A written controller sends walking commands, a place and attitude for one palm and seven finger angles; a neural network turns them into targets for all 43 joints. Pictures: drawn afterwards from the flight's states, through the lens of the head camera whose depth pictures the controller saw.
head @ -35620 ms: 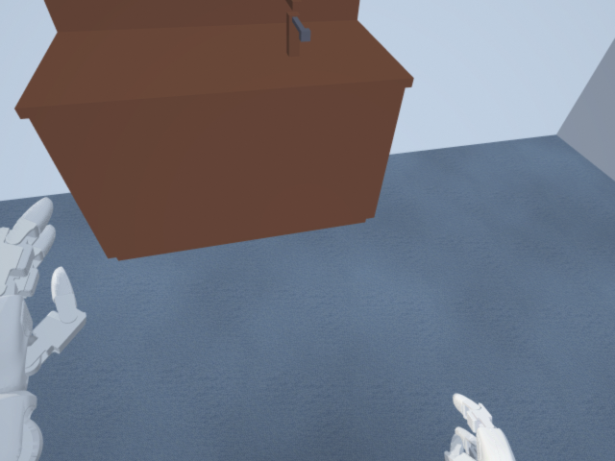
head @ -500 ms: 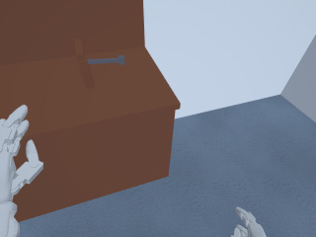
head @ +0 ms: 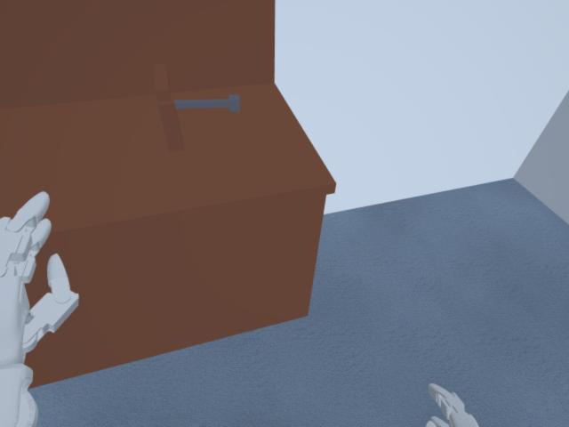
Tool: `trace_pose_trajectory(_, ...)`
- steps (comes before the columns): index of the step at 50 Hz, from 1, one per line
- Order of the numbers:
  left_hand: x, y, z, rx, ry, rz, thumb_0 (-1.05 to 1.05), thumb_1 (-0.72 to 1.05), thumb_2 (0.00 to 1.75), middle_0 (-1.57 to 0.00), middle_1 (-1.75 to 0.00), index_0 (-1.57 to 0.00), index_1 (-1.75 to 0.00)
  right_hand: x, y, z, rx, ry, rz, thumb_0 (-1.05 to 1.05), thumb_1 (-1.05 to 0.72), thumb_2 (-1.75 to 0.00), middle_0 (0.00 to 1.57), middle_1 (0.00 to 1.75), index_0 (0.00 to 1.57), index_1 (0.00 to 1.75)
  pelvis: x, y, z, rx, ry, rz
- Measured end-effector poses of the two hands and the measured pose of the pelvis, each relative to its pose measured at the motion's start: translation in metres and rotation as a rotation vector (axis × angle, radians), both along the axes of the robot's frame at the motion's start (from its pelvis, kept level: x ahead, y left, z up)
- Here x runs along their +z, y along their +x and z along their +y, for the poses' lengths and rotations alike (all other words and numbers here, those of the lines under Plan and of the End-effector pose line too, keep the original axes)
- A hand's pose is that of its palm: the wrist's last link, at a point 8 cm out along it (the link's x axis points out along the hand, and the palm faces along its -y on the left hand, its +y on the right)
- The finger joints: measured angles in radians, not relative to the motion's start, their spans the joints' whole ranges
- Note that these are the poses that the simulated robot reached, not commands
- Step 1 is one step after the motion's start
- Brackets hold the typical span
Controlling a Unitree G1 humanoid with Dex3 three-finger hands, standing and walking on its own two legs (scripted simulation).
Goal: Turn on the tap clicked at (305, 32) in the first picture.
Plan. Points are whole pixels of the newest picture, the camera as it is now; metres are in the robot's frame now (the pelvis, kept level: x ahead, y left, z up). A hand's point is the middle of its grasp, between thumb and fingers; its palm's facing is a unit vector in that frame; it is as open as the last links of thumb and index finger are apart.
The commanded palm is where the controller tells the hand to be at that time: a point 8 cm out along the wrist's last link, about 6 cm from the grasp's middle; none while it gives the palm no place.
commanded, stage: stand and check the lever's angle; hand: left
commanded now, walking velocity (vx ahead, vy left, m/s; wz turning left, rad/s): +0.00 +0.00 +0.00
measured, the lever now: (234, 103) +0.77 +0.15 +0.09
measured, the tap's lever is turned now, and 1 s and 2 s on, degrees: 80 80 80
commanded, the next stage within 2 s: stand and wait in 0.24 s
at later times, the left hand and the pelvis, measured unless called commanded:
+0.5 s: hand (75, 262) +0.25 +0.25 +0.17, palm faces +0.39 -0.84 -0.37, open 7.4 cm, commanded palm +0.20 +0.28 +0.19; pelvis +0.04 +0.00 +0.01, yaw +0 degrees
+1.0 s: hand (47, 277) +0.23 +0.27 +0.17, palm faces +0.40 -0.85 -0.36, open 7.4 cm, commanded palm +0.17 +0.31 +0.19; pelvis +0.02 +0.03 +0.02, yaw +0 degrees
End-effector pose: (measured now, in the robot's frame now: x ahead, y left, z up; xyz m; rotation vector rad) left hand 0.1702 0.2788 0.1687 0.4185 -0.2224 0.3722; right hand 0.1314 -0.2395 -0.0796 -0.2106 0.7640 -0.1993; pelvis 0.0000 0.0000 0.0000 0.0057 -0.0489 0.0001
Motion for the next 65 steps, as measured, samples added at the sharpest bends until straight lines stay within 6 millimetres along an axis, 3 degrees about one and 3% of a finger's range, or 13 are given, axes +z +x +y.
trace_pose_trajectory(4, 0.008, 0.007, 0.008, 0.052, 0.043, 0.003, 0.01, 0.88, 0.90, -0.21, -0.30, -0.21, -0.30, -0.002, 0.014, 0.013, 0.035, 0.039, -0.015, 0.02, -0.91, -0.90, 0.20, 0.30, 0.20, 0.30, 0.002, 0.010, -0.003, 0.016, 0.007, 0.015)
trace_pose_trajectory(8, 0.020, 0.016, 0.003, 0.057, 0.035, -0.029, 0.01, 0.89, 0.90, -0.20, -0.30, -0.21, -0.30, -0.003, 0.034, 0.020, 0.085, 0.066, -0.006, 0.02, -0.91, -0.90, 0.20, 0.30, 0.20, 0.30, 0.006, 0.018, -0.005, 0.023, -0.018, 0.027)
trace_pose_trajectory(14, 0.013, 0.032, -0.007, -0.003, 0.001, 0.017, 0.01, 0.89, 0.90, -0.20, -0.30, -0.21, -0.30, 0.009, 0.064, 0.014, 0.075, 0.054, -0.043, 0.02, -0.91, -0.90, 0.21, 0.30, 0.20, 0.30, 0.009, 0.029, -0.001, 0.012, -0.016, 0.038)
trace_pose_trajectory(23, 0.010, 0.039, 0.008, 0.009, 0.007, 0.059, 0.01, 0.89, 0.90, -0.21, -0.30, -0.21, -0.30, 0.032, 0.088, 0.004, 0.053, -0.009, -0.094, 0.02, -0.91, -0.90, 0.20, 0.30, 0.20, 0.30, 0.013, 0.038, 0.002, 0.006, -0.019, 0.043)
trace_pose_trajectory(31, 0.013, 0.035, 0.013, 0.014, -0.017, 0.030, 0.01, 0.89, 0.90, -0.21, -0.30, -0.21, -0.30, 0.034, 0.085, 0.011, 0.052, -0.013, -0.091, 0.01, -0.91, -0.90, 0.20, 0.30, 0.20, 0.30, 0.014, 0.037, 0.009, 0.006, -0.024, 0.041)
trace_pose_trajectory(51, 0.011, 0.016, 0.031, 0.021, -0.013, 0.038, 0.01, 0.89, 0.90, -0.20, -0.30, -0.21, -0.30, 0.021, 0.043, 0.037, 0.059, 0.015, -0.028, 0.02, -0.91, -0.90, 0.20, 0.30, 0.20, 0.30, 0.016, 0.016, 0.026, 0.007, -0.026, 0.038)
trace_pose_trajectory(65, 0.013, 0.011, 0.032, 0.027, -0.006, 0.027, 0.01, 0.89, 0.90, -0.20, -0.30, -0.21, -0.30, 0.024, 0.050, 0.037, 0.068, 0.007, -0.053, 0.02, -0.91, -0.90, 0.20, 0.30, 0.20, 0.30, 0.016, 0.015, 0.027, 0.012, -0.026, 0.037)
